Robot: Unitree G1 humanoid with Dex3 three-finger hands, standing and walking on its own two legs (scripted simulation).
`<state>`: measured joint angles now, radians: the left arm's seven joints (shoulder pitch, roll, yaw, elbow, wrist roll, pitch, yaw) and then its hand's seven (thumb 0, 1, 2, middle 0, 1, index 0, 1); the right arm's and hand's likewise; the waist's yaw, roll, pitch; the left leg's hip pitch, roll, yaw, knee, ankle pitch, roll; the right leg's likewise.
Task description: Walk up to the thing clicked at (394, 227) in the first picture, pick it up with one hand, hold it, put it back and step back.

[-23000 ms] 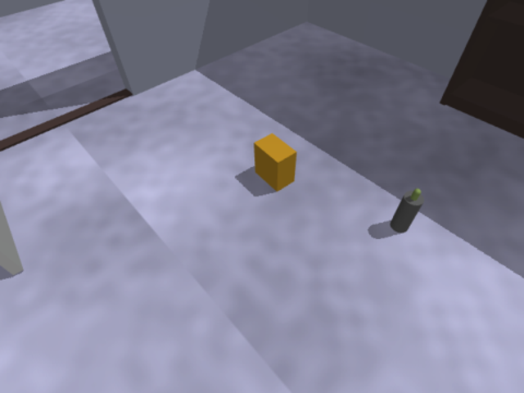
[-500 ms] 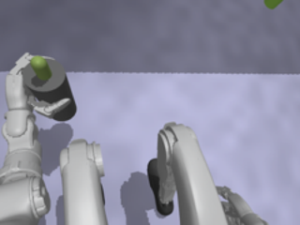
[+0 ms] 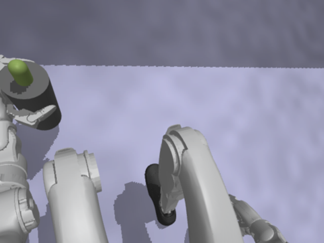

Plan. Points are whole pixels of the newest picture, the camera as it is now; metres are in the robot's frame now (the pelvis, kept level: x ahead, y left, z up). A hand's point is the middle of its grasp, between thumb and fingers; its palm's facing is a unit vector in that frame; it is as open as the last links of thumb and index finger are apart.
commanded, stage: lower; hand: left
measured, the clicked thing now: (34, 96) +0.46 +0.21 -0.14
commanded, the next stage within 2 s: loosen in 0.78 s
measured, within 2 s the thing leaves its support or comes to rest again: neither
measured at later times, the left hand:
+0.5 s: hand (33, 95) +0.47 +0.21 -0.16, palm faces +0.07 -1.00 -0.01, open 11.2 cm
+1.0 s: hand (33, 95) +0.47 +0.22 -0.17, palm faces +0.08 -1.00 -0.01, open 11.2 cm
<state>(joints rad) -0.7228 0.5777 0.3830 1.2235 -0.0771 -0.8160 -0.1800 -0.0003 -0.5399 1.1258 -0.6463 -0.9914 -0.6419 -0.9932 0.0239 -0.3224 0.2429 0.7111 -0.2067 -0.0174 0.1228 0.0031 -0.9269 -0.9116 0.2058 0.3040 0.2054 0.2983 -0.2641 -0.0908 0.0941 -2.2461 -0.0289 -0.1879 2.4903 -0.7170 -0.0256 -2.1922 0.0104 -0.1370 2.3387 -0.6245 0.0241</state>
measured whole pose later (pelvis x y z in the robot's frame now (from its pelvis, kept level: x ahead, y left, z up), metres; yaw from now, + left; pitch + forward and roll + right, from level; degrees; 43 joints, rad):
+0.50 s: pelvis -0.01 +0.01 -0.01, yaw -2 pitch +22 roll -14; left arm -0.75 0.69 0.39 1.32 -0.07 -0.89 -0.13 0.00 -0.54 1.12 -0.65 -0.99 -0.64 -0.99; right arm -0.04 -0.35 0.36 0.67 -0.26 0.01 0.14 0.00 -0.92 -0.91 0.21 0.30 0.21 0.30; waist -0.30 -0.15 0.20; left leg -2.24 -0.04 -0.25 2.56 -0.71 -0.02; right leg -2.15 0.02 -0.19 2.35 -0.61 0.04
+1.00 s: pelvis -0.01 +0.01 -0.02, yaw -4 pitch +20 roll -16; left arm -0.78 0.75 0.37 1.39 -0.07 -0.94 -0.11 0.00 -0.50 1.06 -0.67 -0.94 -0.66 -0.94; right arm -0.06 -0.36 0.43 0.65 -0.30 0.02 0.14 0.00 -0.91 -0.90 0.21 0.30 0.21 0.30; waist -0.31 -0.18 0.24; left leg -2.23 -0.04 -0.28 2.58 -0.72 -0.01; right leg -2.12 0.03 -0.21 2.35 -0.60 0.06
